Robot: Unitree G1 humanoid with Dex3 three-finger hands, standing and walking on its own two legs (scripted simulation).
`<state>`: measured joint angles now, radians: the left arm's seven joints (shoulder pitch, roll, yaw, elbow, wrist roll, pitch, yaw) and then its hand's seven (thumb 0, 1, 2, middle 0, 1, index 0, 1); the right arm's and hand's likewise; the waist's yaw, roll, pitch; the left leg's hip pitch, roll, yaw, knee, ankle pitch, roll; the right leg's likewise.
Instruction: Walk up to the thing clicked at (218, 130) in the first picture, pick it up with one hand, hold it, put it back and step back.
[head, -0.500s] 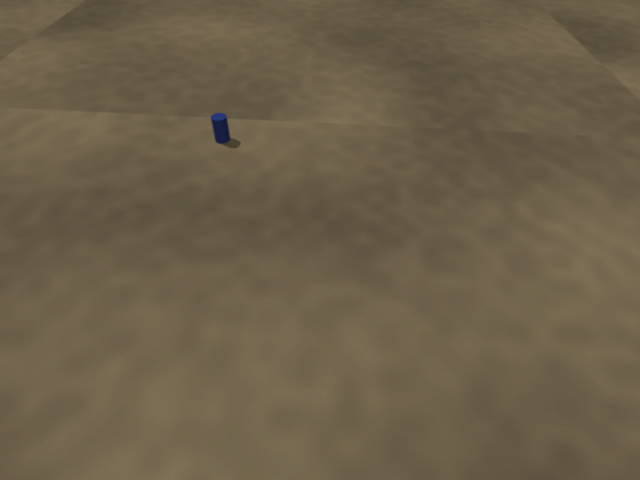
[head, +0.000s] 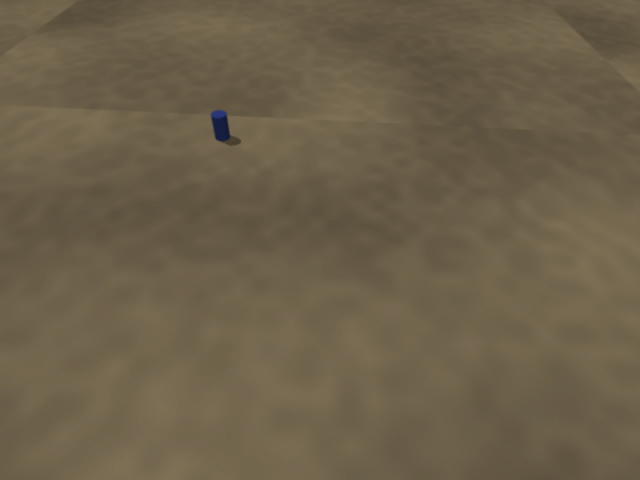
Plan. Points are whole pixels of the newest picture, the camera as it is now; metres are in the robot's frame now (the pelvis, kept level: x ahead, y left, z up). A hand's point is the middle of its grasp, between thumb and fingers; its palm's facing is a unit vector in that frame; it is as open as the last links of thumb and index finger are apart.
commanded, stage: stand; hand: left
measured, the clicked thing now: (220, 125) +1.98 +0.55 -0.71
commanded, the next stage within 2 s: walk up in 0.62 s
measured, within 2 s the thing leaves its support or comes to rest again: neither
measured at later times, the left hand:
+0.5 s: hand out of the picture +0.08 +0.25 -0.16, palm faces -0.03 -0.94 -0.33, open 7.4 cm
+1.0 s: hand out of the picture +0.10 +0.39 -0.18, palm faces +0.12 -0.91 -0.39, open 7.4 cm
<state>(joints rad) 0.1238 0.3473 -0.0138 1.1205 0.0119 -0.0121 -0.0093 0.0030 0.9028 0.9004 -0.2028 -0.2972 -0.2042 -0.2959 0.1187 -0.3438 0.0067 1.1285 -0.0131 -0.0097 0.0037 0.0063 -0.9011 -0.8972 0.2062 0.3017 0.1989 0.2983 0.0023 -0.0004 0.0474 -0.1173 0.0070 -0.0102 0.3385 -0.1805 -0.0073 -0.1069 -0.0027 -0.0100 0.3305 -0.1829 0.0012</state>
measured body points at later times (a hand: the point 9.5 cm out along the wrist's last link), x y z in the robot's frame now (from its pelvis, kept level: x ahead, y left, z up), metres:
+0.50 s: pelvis +0.01 +0.00 +0.00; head +0.01 +0.00 +0.45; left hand +0.08 +0.30 -0.13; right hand +0.09 -0.30 -0.13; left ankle +0.00 +0.12 -0.75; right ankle +0.00 -0.12 -0.75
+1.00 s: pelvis +0.11 +0.08 -0.03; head +0.09 +0.11 +0.42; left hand +0.09 +0.44 -0.15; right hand +0.24 -0.26 -0.10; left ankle +0.17 +0.23 -0.75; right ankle +0.00 -0.12 -0.75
